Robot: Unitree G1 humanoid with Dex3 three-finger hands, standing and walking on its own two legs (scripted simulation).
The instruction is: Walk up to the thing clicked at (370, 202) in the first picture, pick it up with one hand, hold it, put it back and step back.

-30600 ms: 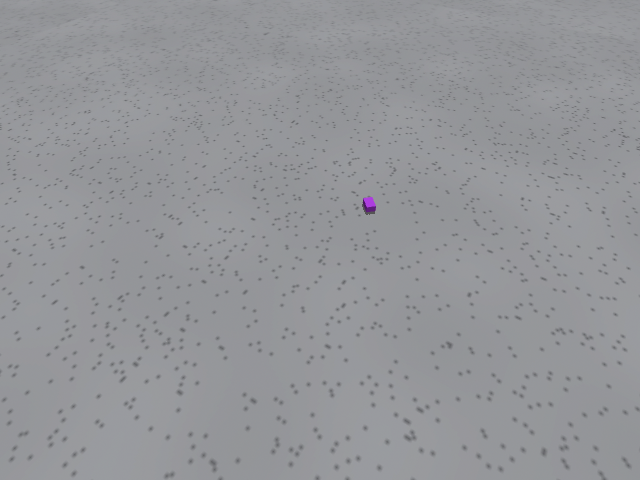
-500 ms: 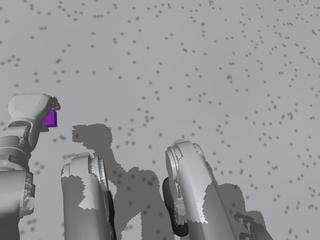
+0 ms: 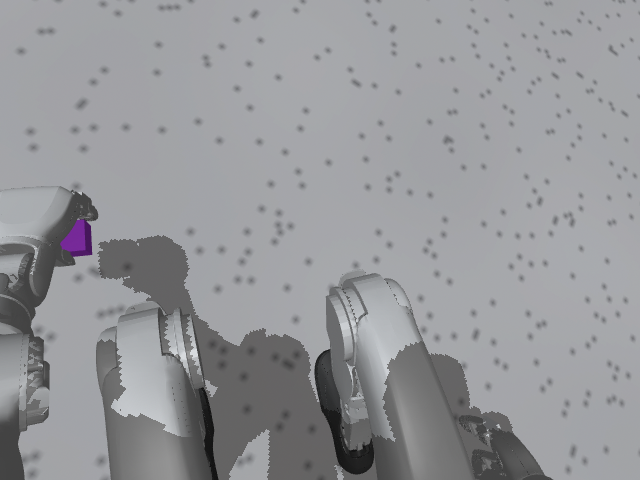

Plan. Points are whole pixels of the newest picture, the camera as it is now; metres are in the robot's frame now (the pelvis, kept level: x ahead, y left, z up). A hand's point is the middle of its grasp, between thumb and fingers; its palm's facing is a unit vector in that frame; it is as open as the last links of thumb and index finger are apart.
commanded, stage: lower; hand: left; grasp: from above
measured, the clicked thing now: (62, 239) +0.43 +0.29 -0.22
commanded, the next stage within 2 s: rest in 0.06 s
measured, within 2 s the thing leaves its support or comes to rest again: rests again in 1.32 s
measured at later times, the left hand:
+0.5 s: hand (70, 244) +0.43 +0.29 -0.23, palm faces -0.46 -0.07 -0.88, open 7.3 cm
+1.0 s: hand (85, 244) +0.43 +0.28 -0.26, palm faces -0.45 -0.07 -0.89, open 7.2 cm
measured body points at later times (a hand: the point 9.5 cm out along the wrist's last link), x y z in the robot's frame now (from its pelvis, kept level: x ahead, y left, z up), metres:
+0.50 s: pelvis +0.00 +0.00 -0.03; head +0.25 +0.08 +0.34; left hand +0.45 +0.29 -0.18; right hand +0.06 -0.28 -0.13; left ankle +0.08 +0.13 -0.29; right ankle +0.09 -0.12 -0.29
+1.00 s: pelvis +0.01 +0.01 -0.04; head +0.26 +0.10 +0.33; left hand +0.45 +0.28 -0.21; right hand +0.06 -0.26 -0.12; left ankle +0.08 +0.13 -0.29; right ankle +0.09 -0.12 -0.29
